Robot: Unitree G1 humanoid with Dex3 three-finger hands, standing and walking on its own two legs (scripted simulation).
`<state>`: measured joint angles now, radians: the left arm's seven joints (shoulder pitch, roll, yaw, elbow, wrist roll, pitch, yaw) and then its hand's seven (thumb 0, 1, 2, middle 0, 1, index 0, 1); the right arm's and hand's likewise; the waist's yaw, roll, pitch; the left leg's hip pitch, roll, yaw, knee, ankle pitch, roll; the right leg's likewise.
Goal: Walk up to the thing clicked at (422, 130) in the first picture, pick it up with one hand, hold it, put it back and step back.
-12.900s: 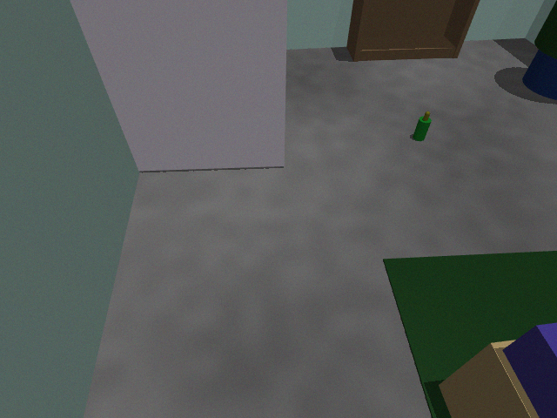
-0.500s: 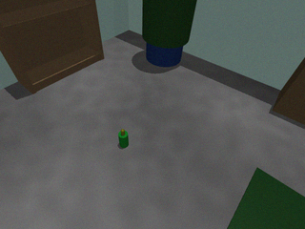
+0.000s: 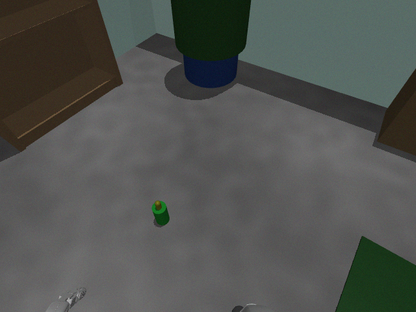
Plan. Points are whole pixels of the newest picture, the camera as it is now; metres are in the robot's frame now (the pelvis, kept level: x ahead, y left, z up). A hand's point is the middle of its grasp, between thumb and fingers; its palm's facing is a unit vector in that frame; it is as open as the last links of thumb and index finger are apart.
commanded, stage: walk up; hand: left
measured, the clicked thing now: (160, 211) +0.66 +0.22 -0.67
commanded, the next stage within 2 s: none
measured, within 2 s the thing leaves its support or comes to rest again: neither
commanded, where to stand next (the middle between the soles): +0.33 +0.01 m, yaw +2 degrees
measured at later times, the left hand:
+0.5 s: hand (73, 310) +0.18 +0.29 -0.16, palm faces -0.01 -0.94 -0.34, open 7.4 cm
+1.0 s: hand (102, 241) +0.31 +0.26 -0.14, palm faces +0.01 -0.91 -0.41, open 7.4 cm
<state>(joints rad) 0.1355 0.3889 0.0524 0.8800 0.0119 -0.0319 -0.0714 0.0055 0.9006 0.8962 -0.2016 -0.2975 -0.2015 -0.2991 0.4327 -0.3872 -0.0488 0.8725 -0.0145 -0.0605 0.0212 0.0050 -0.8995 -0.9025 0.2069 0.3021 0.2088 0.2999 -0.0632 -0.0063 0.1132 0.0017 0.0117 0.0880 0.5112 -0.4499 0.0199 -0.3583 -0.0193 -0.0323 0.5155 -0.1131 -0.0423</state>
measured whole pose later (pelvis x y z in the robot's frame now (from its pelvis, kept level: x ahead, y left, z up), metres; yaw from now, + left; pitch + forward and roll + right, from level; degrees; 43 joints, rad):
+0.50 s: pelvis +0.16 +0.02 +0.00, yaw +1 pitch -3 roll +0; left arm 0.35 0.44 0.06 0.90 0.02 -0.01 -0.05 0.01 0.90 0.90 -0.20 -0.30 -0.20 -0.30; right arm 0.30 -0.39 -0.06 0.84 -0.02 -0.10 0.03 0.00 -0.90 -0.90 0.20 0.30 0.21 0.30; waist 0.02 -0.07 0.08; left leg -0.32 0.04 0.07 0.61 -0.23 0.02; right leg -0.35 -0.01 0.00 1.01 -0.47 -0.05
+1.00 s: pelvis +0.26 -0.02 -0.01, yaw +3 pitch -2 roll +0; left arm 0.24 0.39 0.02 0.88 0.02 -0.05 -0.02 0.00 0.90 0.90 -0.21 -0.30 -0.21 -0.30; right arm 0.24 -0.42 -0.04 0.93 -0.01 -0.01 0.02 0.00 -0.90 -0.90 0.20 0.30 0.21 0.30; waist 0.03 0.04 0.09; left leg -0.38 0.04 0.03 0.79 -0.44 0.03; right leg -0.37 -0.07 -0.05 0.67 -0.26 0.01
